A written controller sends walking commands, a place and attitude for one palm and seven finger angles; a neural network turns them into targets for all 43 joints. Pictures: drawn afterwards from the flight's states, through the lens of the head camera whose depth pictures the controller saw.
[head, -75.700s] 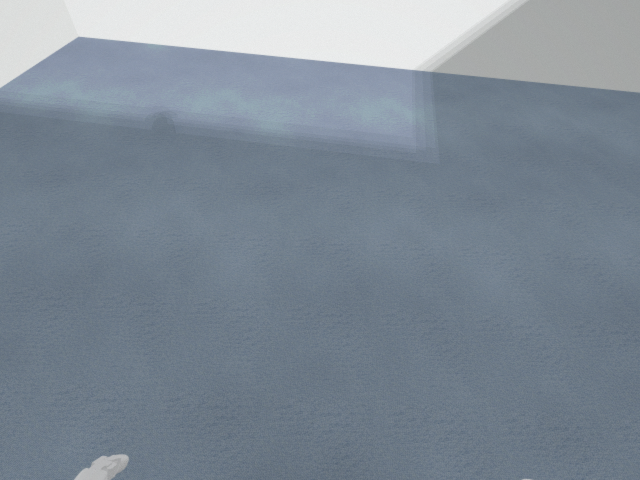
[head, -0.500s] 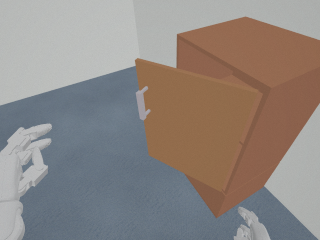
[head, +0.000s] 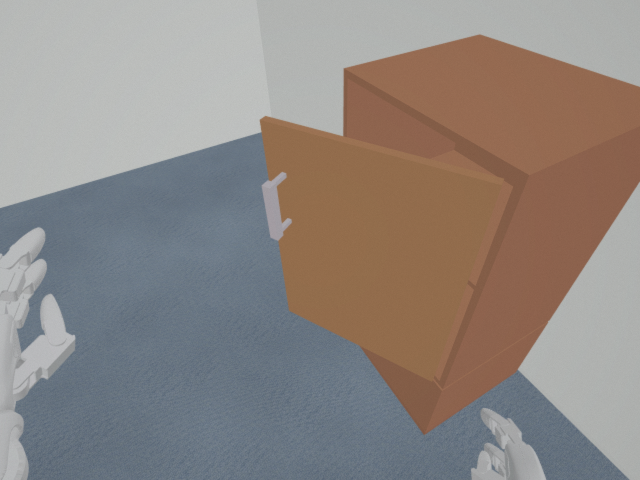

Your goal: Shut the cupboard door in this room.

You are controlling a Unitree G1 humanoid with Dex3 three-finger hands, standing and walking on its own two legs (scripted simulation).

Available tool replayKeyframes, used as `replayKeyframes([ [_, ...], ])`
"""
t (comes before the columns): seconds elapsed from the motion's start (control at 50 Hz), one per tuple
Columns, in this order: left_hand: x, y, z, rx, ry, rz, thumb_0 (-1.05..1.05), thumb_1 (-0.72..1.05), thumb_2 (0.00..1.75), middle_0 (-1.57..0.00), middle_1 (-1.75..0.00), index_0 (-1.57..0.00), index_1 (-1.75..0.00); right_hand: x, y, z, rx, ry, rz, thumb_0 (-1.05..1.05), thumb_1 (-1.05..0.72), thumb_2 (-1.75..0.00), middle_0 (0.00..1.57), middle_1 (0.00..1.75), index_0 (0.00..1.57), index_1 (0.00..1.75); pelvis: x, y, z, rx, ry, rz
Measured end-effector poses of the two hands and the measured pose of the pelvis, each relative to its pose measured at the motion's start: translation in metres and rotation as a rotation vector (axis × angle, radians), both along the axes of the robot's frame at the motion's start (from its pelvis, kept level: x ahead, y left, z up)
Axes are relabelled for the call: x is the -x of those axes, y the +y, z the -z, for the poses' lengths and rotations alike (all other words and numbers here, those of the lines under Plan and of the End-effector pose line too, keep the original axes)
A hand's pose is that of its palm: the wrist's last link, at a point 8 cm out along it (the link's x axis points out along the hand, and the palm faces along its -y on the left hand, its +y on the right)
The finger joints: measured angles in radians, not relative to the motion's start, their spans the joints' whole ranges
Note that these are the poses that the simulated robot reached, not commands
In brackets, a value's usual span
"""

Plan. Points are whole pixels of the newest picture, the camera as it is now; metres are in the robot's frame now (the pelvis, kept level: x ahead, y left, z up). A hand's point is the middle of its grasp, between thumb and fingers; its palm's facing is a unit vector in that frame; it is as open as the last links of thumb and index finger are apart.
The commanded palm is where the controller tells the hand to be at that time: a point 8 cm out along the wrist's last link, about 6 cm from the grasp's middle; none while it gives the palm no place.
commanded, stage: step back with the hand held close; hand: left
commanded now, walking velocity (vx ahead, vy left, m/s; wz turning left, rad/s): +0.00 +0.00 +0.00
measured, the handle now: (278, 206) +0.62 +0.16 -0.02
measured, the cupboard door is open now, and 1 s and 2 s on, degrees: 29 29 29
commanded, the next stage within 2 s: stop stepping back and stand still in 1.30 s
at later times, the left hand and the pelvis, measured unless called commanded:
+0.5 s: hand (26, 362) +0.17 +0.30 +0.16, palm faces +0.40 -0.76 -0.51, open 7.4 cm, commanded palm +0.11 +0.33 +0.17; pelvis -0.04 +0.03 -0.01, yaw -1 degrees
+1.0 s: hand out of the picture +0.08 +0.28 +0.16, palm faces +0.47 -0.78 -0.42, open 7.4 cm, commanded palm +0.01 +0.32 +0.17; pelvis -0.12 +0.01 -0.02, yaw +1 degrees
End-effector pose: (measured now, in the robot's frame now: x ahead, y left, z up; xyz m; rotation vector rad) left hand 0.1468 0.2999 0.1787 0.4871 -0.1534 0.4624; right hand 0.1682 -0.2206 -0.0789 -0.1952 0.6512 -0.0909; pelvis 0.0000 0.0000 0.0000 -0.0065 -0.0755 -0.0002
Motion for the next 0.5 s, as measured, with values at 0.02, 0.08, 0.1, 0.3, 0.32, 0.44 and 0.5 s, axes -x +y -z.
replayKeyframes([
  [0.02,0.0,0.001,0.0,-0.001,0.002,-0.003,0.01,0.89,0.9,-0.21,-0.3,-0.21,-0.3,0.0,0.0,0.0,-0.002,0.002,0.001,0.02,-0.9,-0.9,0.2,0.3,0.2,0.3,0.0,0.0,0.0,0.0,0.0,0.001],
  [0.08,-0.001,0.003,0.002,0.001,0.015,-0.009,0.01,0.89,0.9,-0.21,-0.3,-0.21,-0.3,0.001,-0.001,0.002,-0.004,0.014,0.001,0.02,-0.9,-0.9,0.2,0.3,0.2,0.3,0.0,0.0,0.0,0.002,0.012,0.001],
  [0.1,-0.002,0.004,0.002,-0.004,0.015,-0.008,0.01,0.89,0.9,-0.21,-0.3,-0.21,-0.3,0.001,-0.002,0.003,-0.003,0.021,0.002,0.02,-0.9,-0.9,0.2,0.3,0.2,0.3,0.001,0.001,0.0,0.005,0.024,-0.002],
  [0.3,-0.006,0.01,0.009,-0.059,0.078,0.066,0.01,0.89,0.9,-0.21,-0.3,-0.21,-0.3,0.017,-0.012,0.008,0.054,0.107,0.08,0.02,-0.9,-0.9,0.2,0.3,0.21,0.3,0.01,0.016,0.004,0.003,0.096,-0.002],
  [0.32,-0.005,0.012,0.008,-0.07,0.077,0.073,0.01,0.89,0.9,-0.21,-0.3,-0.21,-0.3,0.019,-0.011,0.007,0.058,0.11,0.087,0.02,-0.9,-0.9,0.2,0.3,0.2,0.3,0.012,0.018,0.004,0.002,0.098,-0.001],
  [0.44,0.009,0.025,-0.003,-0.12,0.032,0.082,0.01,0.89,0.9,-0.21,-0.3,-0.21,-0.3,0.033,-0.004,0.003,0.064,0.098,0.112,0.02,-0.9,-0.9,0.2,0.3,0.2,0.3,0.027,0.025,0.007,0.0,0.096,0.009],
  [0.5,0.02,0.03,-0.002,-0.115,0.007,0.073,0.01,0.89,0.9,-0.21,-0.3,-0.21,-0.3,0.042,0.001,0.0,0.063,0.078,0.109,0.02,-0.9,-0.9,0.2,0.3,0.2,0.3,0.037,0.027,0.009,0.0,0.091,0.012],
])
